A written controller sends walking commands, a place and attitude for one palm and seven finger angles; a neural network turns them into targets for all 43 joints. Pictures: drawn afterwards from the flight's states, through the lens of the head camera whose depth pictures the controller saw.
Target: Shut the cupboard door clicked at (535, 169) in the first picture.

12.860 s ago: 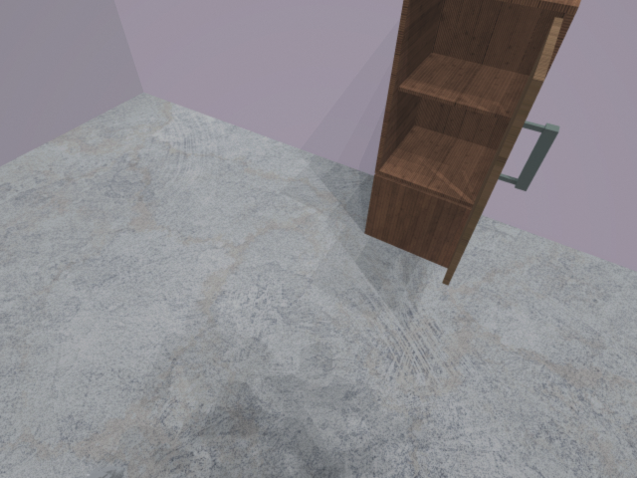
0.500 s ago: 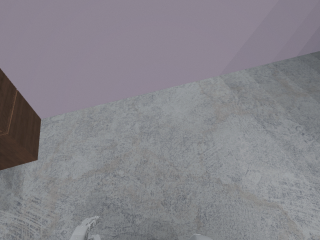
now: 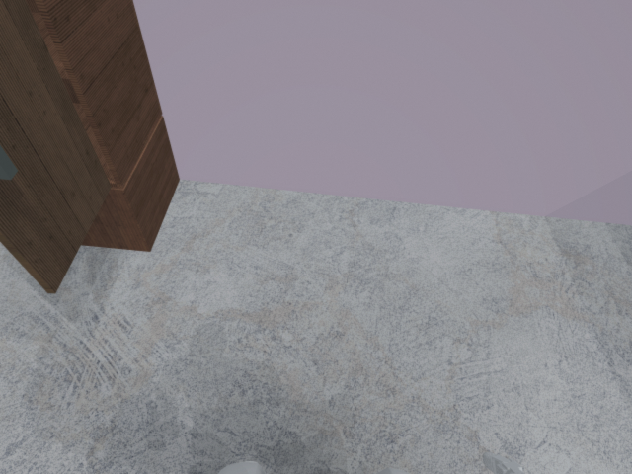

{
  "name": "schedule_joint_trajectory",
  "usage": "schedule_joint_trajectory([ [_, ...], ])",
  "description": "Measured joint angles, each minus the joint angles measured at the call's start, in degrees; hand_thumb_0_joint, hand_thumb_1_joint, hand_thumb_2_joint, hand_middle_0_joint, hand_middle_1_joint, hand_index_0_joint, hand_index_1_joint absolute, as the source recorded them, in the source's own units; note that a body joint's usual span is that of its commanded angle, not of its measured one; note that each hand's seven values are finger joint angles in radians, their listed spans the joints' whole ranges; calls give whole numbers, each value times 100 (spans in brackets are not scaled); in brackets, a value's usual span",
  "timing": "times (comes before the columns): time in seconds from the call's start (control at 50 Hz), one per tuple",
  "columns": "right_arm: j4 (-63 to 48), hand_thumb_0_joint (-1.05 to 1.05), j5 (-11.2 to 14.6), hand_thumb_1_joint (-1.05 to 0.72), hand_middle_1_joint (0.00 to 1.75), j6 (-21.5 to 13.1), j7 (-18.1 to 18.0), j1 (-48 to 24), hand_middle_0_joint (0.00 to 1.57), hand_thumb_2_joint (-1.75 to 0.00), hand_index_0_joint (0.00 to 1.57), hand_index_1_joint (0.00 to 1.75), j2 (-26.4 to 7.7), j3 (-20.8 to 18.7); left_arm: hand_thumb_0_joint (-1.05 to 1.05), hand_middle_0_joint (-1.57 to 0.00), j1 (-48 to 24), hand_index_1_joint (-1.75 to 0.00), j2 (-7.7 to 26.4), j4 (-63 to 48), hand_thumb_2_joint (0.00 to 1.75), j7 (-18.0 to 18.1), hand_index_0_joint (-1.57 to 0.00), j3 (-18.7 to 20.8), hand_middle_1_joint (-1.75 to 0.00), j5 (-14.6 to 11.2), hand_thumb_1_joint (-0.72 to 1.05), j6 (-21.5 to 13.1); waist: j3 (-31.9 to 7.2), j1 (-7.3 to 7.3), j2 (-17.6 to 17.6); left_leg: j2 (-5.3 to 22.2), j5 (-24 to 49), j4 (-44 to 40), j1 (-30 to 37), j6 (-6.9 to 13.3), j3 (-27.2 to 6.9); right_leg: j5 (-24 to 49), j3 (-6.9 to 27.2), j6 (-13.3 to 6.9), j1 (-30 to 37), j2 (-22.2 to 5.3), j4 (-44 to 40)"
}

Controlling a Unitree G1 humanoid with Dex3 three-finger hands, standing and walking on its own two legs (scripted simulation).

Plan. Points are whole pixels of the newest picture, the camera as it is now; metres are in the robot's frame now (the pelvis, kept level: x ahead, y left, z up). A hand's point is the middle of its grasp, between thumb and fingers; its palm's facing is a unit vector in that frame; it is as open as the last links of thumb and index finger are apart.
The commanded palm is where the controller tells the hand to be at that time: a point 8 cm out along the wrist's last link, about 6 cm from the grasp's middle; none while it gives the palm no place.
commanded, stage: turn to face it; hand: left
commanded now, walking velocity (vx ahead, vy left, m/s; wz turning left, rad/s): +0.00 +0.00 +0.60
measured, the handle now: out of the picture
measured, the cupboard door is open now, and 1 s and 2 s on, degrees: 91 91 91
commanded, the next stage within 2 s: take the last steps up to it in 0.78 s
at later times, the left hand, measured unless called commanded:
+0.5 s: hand out of the picture +0.06 +0.16 -0.12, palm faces +0.29 -0.91 -0.31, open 7.3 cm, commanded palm none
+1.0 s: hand out of the picture -0.14 +0.15 -0.17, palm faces +0.55 -0.80 -0.25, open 7.3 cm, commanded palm none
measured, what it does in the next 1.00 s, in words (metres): steps on the spot, turning left: right foot, then left foot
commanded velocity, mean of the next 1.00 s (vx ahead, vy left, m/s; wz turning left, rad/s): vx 0.04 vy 0.01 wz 0.40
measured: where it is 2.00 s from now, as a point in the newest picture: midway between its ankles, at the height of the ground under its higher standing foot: outside the picture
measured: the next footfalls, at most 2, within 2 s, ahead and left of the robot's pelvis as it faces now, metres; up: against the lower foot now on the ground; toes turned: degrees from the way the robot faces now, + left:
right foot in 0.40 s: +0.07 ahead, -0.15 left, +0.00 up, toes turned +11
left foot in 0.88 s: -0.06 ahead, +0.06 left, +0.00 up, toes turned +31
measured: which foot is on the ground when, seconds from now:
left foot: down 0.00-0.40, up 0.42-0.86, down 0.88-1.00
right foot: up 0.00-0.38, down 0.40-0.88, up 0.90-1.00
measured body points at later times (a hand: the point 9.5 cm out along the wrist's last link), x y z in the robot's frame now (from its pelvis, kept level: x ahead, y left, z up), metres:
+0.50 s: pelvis +0.00 -0.06 +0.01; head +0.03 -0.10 +0.46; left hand +0.04 +0.21 -0.10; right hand +0.12 -0.30 -0.15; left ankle +0.00 +0.08 -0.67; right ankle +0.03 -0.16 -0.72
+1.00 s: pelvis -0.03 -0.03 +0.01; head -0.02 -0.01 +0.46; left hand -0.17 +0.19 -0.15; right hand +0.19 -0.19 -0.11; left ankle -0.09 +0.04 -0.72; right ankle +0.02 -0.17 -0.67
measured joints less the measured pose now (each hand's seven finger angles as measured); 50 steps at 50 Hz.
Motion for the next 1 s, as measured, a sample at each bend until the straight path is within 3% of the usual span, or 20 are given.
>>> schedule_joint_trajectory([
  [0.06, -24, 0, 6, -91, 30, 18, -51, 34, 20, -90, 20, 30, 28, 49, 1, -20, -32, -30, 32, -54, 90, -42, -20, 12, -30, 1, 92, -19, -2, 7, 44, -119, 265, -493, 198, -17, -132, 524, 376, 73, -355, 122, 534],
  [0.16, -5, 0, 17, -91, 30, 43, -43, 156, 21, -90, 20, 30, 111, 91, 1, -20, -66, -30, 38, -210, 90, -43, -20, -2, -30, -9, 91, -48, -68, -26, 137, -296, 592, -1057, 390, 10, -379, 842, 667, 147, -406, 201, 238],
  [0.3, 73, 0, -9, -91, 30, 132, -10, 336, 21, -90, 20, 30, 171, 43, 1, -20, -274, -30, -48, -380, 90, 9, -20, -50, -30, -52, 91, -37, -74, -186, 324, -456, 717, -1109, 323, -111, -795, 532, 788, 124, 13, 425, -818],
  [0.38, 131, 0, -9, -90, 30, 225, -2, 444, 21, -90, 20, 30, 101, -35, 1, -20, -385, -30, -165, -533, 90, 20, -20, -126, -30, -94, 91, -118, -72, -279, 482, -545, 710, -895, 129, -273, -1088, 785, 750, 20, 531, 623, -2020],
  [0.4, 135, 0, 7, -90, 30, 252, 3, 490, 21, -90, 20, 30, 80, -61, 1, -20, -368, -30, -183, -592, 90, 19, -20, -150, -30, -92, 91, -164, -101, -275, 496, -591, 671, -762, 37, -329, -1149, 1043, 721, -64, 743, 635, -2543],
  [0.46, 226, 0, 14, -91, 30, 357, 11, 553, 21, -90, 20, 30, -40, -174, 1, -20, -310, -30, -349, -643, 90, 39, -20, -241, -30, -35, 91, -230, -98, -274, 643, -642, -538, 599, -430, -438, -1126, 1250, 474, -500, 835, 600, -2600],
  [0.54, 317, 0, -22, -91, 30, 416, 70, 580, 21, -90, 20, 30, -167, -245, 1, -20, -126, -30, -492, -574, 90, 46, -21, -290, -30, -25, 91, -224, -114, -282, 616, -454, -450, 2551, -891, -579, -814, 1335, 250, -578, 1092, 437, -2947],
  [0.6, 359, 0, -16, -91, 30, 397, 79, 602, 20, -90, 20, 30, -198, -242, 1, -20, -58, -30, -540, -480, 90, 45, -21, -307, -30, -17, 91, -254, -84, -300, 540, -226, -270, 2887, -852, -706, -744, 1418, 54, -591, 1203, 330, -3128],
  [0.7, 512, 0, 2, -91, 30, 442, 42, 505, 20, -90, 20, 30, -202, -179, 1, -20, 86, -30, -569, -351, 90, 27, -21, -325, -30, 12, 91, -328, -24, -171, 412, 1, -585, 2229, -406, -802, -668, 1432, -233, -580, 1235, 176, -3183],
  [0.8, 542, 0, 60, -91, 30, 387, -3, 163, 20, -90, 20, 30, -141, -65, 0, -21, 281, -30, -443, -126, 90, 16, -21, -281, -30, 58, 91, -319, 50, 44, 289, -19, -963, 980, 196, -718, -431, 1413, -398, -495, 1115, 57, -3045],
  [0.84, 490, 0, 81, -91, 30, 308, -22, 32, 20, -90, 20, 30, -89, -12, 0, -21, 353, -30, -349, -4, 90, 19, -21, -238, -30, 58, 91, -288, 58, 100, 231, -70, -841, 327, 484, -661, -304, 1376, -470, -429, 1048, 9, -2920],
  [0.88, 406, 0, 82, -91, 30, 194, -20, -40, 20, -90, 20, 30, -54, 41, 0, -20, 446, -30, -247, 103, 90, 25, -21, -184, -30, 16, 91, -241, 15, 120, 213, -75, -226, -636, 894, -535, -174, 1258, -563, -333, 938, -26, -2647],
  [0.92, 375, 0, 52, -91, 30, 107, -31, -128, 20, -90, 20, 30, 79, 82, 1, -20, 447, -30, -88, 218, 90, 40, -21, -125, -30, -24, 91, -127, 47, 177, 5, -193, -221, -639, 906, -248, -123, 733, -285, -212, 702, -89, -2042],
  [0.96, 359, 0, 23, -91, 30, 63, -68, -139, 20, -90, 20, 30, 172, 149, 1, -20, 437, -30, -18, 345, 90, 58, -21, -105, -30, -20, 91, -5, 12, 220, -22, -206, -249, -651, 963, -133, -138, 194, 99, -141, 422, 61, -1208],
  [1.0, 360, 0, 9, -91, 30, 29, -108, -82, 20, -90, 20, 30, 239, 193, 1, -20, 424, -30, -3, 437, 90, 8, -20, -95, -30, -3, 91, 27, -64, 217, 35, -202, -161, -853, 1089, -95, -189, 272, 312, -126, 170, 179, -449],
])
